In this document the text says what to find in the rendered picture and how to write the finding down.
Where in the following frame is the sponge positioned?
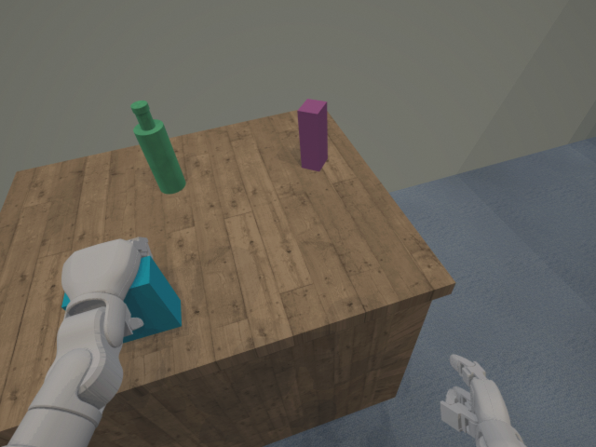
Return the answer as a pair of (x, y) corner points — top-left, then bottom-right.
(61, 256), (182, 343)

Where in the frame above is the left robot hand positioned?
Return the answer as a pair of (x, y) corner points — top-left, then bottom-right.
(61, 237), (153, 337)

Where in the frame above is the table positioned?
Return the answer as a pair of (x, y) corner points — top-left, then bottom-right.
(0, 110), (456, 447)

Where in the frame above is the robot left forearm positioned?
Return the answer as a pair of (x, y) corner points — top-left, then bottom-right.
(2, 292), (126, 447)

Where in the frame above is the right robot hand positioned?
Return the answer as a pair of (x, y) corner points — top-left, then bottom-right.
(440, 354), (511, 438)

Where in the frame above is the robot right forearm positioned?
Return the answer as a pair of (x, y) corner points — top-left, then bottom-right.
(475, 420), (527, 447)

